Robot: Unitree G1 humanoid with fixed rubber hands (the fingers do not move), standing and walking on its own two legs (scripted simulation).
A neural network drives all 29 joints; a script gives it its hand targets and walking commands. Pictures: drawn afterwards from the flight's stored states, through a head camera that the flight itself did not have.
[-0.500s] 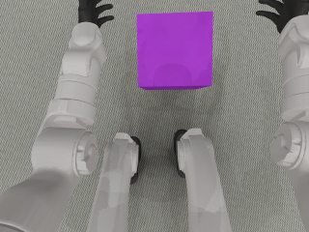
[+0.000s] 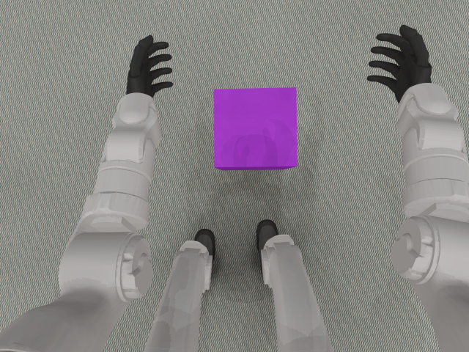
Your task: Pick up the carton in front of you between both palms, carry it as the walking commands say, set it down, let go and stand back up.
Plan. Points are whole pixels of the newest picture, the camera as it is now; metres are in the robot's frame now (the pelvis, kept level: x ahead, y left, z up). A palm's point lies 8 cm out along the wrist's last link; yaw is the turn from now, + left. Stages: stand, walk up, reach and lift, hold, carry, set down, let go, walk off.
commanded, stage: let go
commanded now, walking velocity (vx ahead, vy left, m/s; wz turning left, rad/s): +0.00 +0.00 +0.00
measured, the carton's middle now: (253, 135) +0.49 -0.06 -0.52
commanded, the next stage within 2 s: stand in 1.20 s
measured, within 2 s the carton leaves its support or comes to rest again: neither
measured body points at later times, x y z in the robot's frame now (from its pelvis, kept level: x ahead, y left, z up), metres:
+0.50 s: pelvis +0.06 +0.01 +0.10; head +0.23 +0.00 +0.52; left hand +0.36 +0.21 -0.01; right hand +0.34 -0.24 -0.01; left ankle +0.06 +0.13 -0.61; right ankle +0.08 -0.09 -0.61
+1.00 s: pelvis +0.09 +0.03 +0.13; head +0.10 +0.03 +0.58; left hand +0.27 +0.26 +0.05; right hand +0.25 -0.21 +0.05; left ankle +0.06 +0.13 -0.61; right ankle +0.08 -0.09 -0.61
